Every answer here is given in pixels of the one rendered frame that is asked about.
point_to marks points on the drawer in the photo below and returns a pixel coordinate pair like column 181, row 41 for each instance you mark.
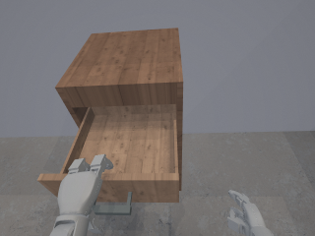
column 141, row 143

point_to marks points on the robot right hand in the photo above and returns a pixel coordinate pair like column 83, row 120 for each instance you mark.
column 243, row 221

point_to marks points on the handle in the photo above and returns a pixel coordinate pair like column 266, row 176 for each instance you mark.
column 114, row 209

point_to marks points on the right robot forearm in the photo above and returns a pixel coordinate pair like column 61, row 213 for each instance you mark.
column 260, row 231

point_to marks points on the cabinet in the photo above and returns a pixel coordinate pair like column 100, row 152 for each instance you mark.
column 127, row 68

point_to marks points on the robot left hand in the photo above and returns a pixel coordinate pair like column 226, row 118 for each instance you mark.
column 78, row 191

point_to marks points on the left robot forearm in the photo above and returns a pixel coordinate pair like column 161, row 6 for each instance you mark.
column 70, row 224

